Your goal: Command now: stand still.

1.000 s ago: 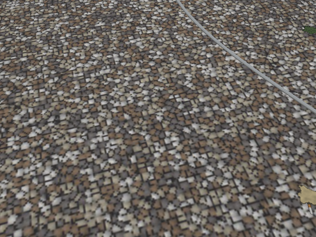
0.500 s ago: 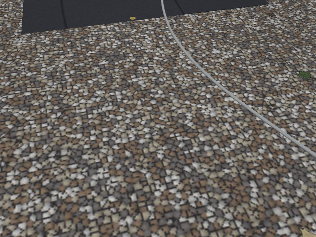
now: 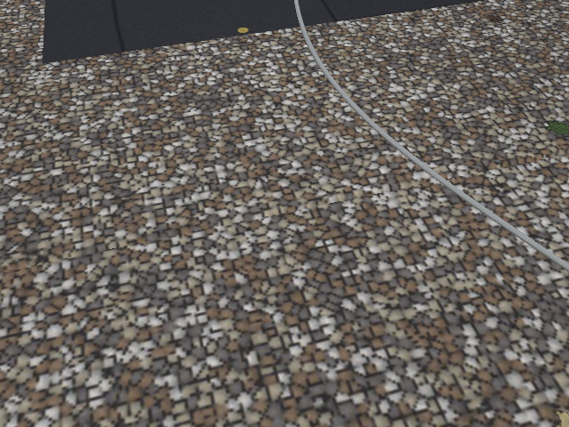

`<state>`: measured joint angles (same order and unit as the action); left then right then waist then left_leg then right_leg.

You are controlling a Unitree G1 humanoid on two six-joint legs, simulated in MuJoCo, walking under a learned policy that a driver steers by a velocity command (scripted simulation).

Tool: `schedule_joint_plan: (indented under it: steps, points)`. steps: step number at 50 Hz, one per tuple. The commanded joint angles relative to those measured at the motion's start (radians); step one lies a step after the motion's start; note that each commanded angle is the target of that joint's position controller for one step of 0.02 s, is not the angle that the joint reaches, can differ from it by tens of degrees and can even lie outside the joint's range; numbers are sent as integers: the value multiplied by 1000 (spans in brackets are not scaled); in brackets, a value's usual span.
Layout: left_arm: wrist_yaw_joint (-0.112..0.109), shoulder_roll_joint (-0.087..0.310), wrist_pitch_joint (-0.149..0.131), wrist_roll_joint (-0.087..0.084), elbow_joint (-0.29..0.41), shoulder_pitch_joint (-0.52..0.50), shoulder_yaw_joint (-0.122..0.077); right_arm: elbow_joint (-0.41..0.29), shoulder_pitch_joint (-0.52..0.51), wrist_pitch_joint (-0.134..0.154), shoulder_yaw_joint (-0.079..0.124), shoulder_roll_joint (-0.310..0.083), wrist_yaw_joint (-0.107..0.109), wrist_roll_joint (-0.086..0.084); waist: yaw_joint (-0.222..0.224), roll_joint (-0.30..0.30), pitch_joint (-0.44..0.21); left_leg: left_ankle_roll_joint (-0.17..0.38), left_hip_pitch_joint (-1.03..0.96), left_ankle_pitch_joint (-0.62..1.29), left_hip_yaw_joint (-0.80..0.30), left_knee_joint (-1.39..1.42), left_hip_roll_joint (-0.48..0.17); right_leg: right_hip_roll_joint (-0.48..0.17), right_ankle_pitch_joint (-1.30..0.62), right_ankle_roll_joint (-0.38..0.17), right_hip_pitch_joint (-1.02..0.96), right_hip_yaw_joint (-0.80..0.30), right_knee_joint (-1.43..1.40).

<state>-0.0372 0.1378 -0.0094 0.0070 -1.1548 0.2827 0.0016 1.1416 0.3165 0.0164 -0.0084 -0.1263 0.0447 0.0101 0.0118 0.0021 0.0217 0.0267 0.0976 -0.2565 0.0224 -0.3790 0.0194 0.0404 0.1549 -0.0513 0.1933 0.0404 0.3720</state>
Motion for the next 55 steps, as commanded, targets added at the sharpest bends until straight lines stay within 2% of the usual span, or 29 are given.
schedule_joint_plan:
  steps: [1, 21, 22, 24, 25, 26, 27, 28, 29, 30, 32, 35, 37, 38, 39, 40, 41, 42, 43, 45, 47, 51, 53, 55]
  points:
    - [-3, 72, -4, 0, 2, 61, -9, 0, 77, 3, 7, -67, 3, 0, -1, 9, 56, 30, 96, 89, -105, 83, -113, -124, -58, -7, -34, -134, -59]
    - [-7, 52, -3, -1, -22, 85, -3, 20, 112, 4, -1, -54, 5, 0, -4, 4, 67, 32, 90, 103, -105, 80, -110, -126, -74, -6, -37, -130, -49]
    - [-6, 50, -2, 0, -25, 92, -3, 23, 124, 3, -1, -52, 5, 2, -6, 4, 47, 35, 83, 30, -102, 87, -102, -116, -1, -8, -43, -126, -51]
    - [-4, 71, 4, 1, -15, 88, -14, 20, 139, -2, 13, -79, 3, 6, -11, 16, 68, 61, 107, -212, -104, 74, -76, -75, 228, -26, 3, -103, -7]
    - [0, 77, 8, 5, -5, 85, -19, 11, 141, -7, 20, -92, 0, 7, -16, 37, 98, 83, 135, -359, -133, 80, -81, -56, 365, -39, 58, -93, 26]
    - [5, 74, 8, 9, 11, 67, -21, 5, 159, -9, 25, -99, -3, 8, -29, 50, 147, 109, 148, -469, -182, 103, -106, -45, 438, -45, 137, -89, 63]
    - [12, 55, 4, 12, 33, 36, -18, 8, 195, -8, 31, -110, -4, 5, -49, 82, 184, 139, 125, -543, -259, 147, -153, -26, 434, -42, 223, -68, 129]
    - [20, 27, -5, 19, 58, 0, -13, 18, 238, -5, 41, -131, -3, 4, -68, 140, 201, 178, 78, -589, -366, 217, -230, -3, 347, -32, 294, -9, 238]
    - [26, 24, -16, 33, 82, -32, -13, 20, 241, -1, 52, -150, -2, 7, -73, 160, 225, 215, 56, -569, -440, 257, -306, -28, 260, -27, 346, 26, 319]
    - [32, 48, -26, 33, 104, -61, -20, 14, 240, 5, 57, -153, -4, 11, -77, 134, 223, 235, 38, -515, -468, 278, -334, -53, 255, -26, 390, 14, 378]
    - [44, 74, -46, 28, 138, -78, -32, 7, 229, 23, 65, -163, -9, 20, -61, 111, 208, 241, -15, -388, -444, 260, -342, -88, 279, -26, 441, -13, 417]
    - [56, 69, -65, 9, 161, -67, -42, -13, 179, 43, 68, -159, -12, 12, -23, 101, 175, 192, 25, -200, -300, 209, -271, -67, 218, -21, 287, 24, 281]
    - [57, 55, -68, 1, 113, 92, -52, -30, 122, 48, 70, -166, -17, 2, 60, 71, 133, 152, 205, -91, -184, 92, -198, 3, 116, -22, -43, 84, 135]
    - [48, 86, -71, 2, 72, 220, -70, -38, 115, 58, 65, -153, -22, 6, 112, 12, 79, 124, 307, 18, -116, -61, -145, -3, 127, -30, -252, 39, 96]
    - [33, 185, -78, 18, 53, 369, -96, -78, 84, 68, 45, -88, -33, 1, 173, -218, 10, 66, 453, -38, 24, -408, -27, -252, 379, -89, -395, -325, -97]
    - [32, 242, -62, 13, 14, 465, -108, -113, 88, 71, 50, -91, -43, 13, 161, -340, -13, 56, 609, -290, 41, -671, 54, -415, 511, -182, -417, -698, -244]
    - [28, 189, -52, 16, 46, 332, -91, -126, 32, 65, 59, -123, -50, 34, 86, -154, 78, 75, 653, -227, -31, -804, -34, -411, 559, -181, -301, -651, -232]
    - [33, 165, -57, 15, 89, 217, -83, -135, -1, 69, 55, -101, -61, 30, 51, -55, 123, 82, 648, -111, -49, -812, -72, -380, 466, -166, -206, -551, -231]
    - [35, 154, -66, 15, 110, 155, -76, -131, 3, 74, 53, -83, -67, 21, 16, -20, 121, 77, 604, -32, -52, -778, -97, -336, 330, -147, -153, -446, -244]
    - [31, 109, -84, 10, 108, 143, -57, -124, 26, 60, 59, -87, -74, 28, -20, -33, 93, 54, 548, 21, -32, -724, -112, -273, 119, -122, -134, -302, -252]
    - [25, 104, -96, 7, 82, 203, -48, -137, -1, 44, 66, -97, -78, 26, -24, -55, 84, 39, 575, 49, 2, -699, -101, -251, -96, -121, -172, -220, -238]
    - [24, 106, -102, 9, 66, 259, -36, -215, -199, 32, 59, -88, -81, 22, -1, -67, 112, 15, 630, 130, 56, -542, -85, -224, -332, -129, -172, -123, -237]
    - [23, 104, -104, 8, 67, 262, -31, -253, -297, 33, 50, -76, -82, 14, 13, -79, 129, 16, 577, 186, 82, -392, -64, -206, -390, -124, -148, -86, -242]
    - [19, 116, -107, 7, 61, 278, -32, -275, -353, 33, 45, -78, -82, 7, 22, -91, 132, 32, 508, 221, 107, -282, -42, -211, -449, -121, -155, -69, -245]
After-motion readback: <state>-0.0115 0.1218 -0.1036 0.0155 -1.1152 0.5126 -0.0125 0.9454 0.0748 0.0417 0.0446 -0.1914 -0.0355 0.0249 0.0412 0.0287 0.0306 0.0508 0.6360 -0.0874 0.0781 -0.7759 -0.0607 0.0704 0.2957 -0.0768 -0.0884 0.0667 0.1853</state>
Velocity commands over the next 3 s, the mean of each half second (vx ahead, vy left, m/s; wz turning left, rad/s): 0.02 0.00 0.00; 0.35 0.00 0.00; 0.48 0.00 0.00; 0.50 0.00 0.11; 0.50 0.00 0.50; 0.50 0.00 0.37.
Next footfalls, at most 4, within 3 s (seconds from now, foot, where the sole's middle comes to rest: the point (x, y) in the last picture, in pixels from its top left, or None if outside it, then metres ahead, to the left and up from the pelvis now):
0.76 right None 0.16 -0.12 -0.78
1.24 left None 0.51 0.03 -0.78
1.78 right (353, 319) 0.82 -0.14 -0.78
2.34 left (281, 244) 1.08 0.06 -0.78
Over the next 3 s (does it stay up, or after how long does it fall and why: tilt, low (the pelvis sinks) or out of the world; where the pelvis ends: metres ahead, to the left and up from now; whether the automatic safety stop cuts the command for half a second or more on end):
stays up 1.32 0.09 -0.02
